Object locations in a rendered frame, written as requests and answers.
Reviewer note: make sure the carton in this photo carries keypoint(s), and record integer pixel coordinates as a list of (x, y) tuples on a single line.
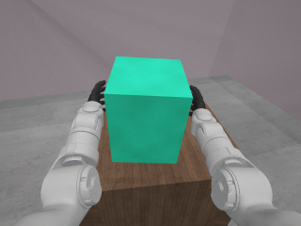
[(147, 104)]

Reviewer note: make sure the robot left hand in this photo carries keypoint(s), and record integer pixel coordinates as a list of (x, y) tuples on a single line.
[(95, 95)]

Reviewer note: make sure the right robot forearm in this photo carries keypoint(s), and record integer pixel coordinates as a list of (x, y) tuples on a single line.
[(215, 144)]

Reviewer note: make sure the robot right hand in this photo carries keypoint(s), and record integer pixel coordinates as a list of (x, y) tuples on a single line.
[(197, 100)]

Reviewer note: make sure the robot left upper arm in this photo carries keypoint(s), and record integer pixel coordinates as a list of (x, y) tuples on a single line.
[(67, 194)]

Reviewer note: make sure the robot right upper arm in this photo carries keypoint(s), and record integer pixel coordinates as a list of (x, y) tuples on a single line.
[(245, 194)]

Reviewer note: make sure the pedestal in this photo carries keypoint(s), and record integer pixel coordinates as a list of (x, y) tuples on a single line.
[(156, 194)]

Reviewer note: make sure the left robot forearm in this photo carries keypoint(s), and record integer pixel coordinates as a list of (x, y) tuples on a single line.
[(83, 139)]

